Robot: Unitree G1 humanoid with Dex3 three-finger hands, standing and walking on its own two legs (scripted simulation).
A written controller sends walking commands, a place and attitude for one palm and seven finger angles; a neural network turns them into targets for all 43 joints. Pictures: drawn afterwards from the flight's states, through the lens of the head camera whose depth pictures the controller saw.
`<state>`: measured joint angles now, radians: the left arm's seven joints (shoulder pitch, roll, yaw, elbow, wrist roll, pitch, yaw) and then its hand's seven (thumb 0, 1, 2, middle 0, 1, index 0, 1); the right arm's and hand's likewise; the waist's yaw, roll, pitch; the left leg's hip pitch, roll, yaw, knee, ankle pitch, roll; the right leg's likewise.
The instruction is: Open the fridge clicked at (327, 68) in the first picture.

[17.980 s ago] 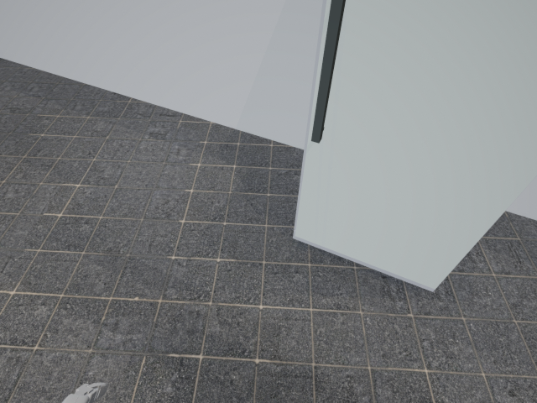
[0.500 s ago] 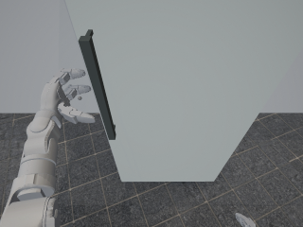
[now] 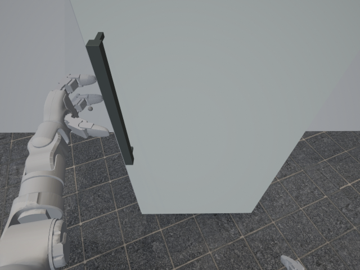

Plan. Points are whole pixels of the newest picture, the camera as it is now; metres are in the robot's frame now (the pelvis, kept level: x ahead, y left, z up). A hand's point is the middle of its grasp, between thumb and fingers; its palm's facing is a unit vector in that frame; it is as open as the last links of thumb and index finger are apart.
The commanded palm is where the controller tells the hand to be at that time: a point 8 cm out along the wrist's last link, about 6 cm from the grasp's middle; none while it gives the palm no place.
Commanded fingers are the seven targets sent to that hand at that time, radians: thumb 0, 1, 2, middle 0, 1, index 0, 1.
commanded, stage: feel for the door with the fingertips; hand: left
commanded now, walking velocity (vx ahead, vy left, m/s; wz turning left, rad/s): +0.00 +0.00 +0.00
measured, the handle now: (118, 112) +0.47 +0.18 +0.09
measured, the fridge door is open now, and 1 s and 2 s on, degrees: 0 0 0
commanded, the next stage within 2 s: slide the fingers in behind the handle in 0.08 s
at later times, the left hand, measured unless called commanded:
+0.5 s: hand (92, 107) +0.42 +0.21 +0.15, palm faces +0.06 -1.00 +0.01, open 13.9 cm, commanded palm +0.39 +0.25 +0.15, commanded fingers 0.00 -0.50 0.30 -0.30 -1.20 -0.30 -1.20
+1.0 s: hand (94, 108) +0.42 +0.20 +0.15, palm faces +0.09 -1.00 +0.00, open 14.0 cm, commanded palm +0.39 +0.23 +0.15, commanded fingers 0.00 -0.50 0.30 -0.30 -1.20 -0.30 -1.20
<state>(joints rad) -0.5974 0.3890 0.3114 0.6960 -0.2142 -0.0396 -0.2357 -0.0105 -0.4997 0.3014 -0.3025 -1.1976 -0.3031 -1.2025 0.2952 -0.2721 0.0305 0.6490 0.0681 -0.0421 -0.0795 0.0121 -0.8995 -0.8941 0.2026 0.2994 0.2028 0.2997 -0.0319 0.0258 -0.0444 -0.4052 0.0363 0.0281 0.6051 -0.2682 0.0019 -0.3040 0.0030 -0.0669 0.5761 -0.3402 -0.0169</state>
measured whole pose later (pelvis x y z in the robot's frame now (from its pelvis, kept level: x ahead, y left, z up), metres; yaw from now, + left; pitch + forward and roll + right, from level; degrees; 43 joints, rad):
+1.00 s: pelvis +0.00 +0.01 +0.00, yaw +2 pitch +5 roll -1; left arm -0.65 0.33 0.22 0.71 -0.20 -0.06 -0.14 -0.01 -0.50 0.30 -0.25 -1.23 -0.30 -1.20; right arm 0.29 -0.26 0.03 0.66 0.06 -0.05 -0.06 0.01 -0.90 -0.89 0.20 0.30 0.20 0.30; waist 0.00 0.03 -0.05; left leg -0.44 0.02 0.01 0.63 -0.28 0.01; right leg -0.32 -0.01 -0.09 0.59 -0.35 -0.01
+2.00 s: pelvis +0.00 +0.00 +0.00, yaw +0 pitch +4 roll -1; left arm -0.54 0.39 0.32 0.63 -0.22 -0.03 -0.25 -0.01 -0.50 0.30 -0.30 -1.20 -0.30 -1.20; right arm 0.29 -0.27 0.03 0.64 0.07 -0.04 -0.08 0.01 -0.90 -0.89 0.20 0.30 0.20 0.30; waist -0.03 0.03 -0.05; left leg -0.40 0.04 0.03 0.60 -0.27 0.00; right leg -0.30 0.01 -0.06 0.57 -0.34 -0.02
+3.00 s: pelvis +0.00 +0.01 +0.00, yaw +0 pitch +4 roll -1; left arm -0.52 0.42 0.34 0.62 -0.24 -0.01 -0.29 -0.01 -0.50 0.30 -0.30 -1.20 -0.30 -1.20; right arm 0.28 -0.27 0.04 0.63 0.07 -0.05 -0.09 0.01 -0.90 -0.89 0.20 0.30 0.20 0.30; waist -0.02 0.03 -0.05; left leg -0.42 0.03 0.02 0.62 -0.28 0.01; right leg -0.30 0.00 -0.07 0.57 -0.34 -0.01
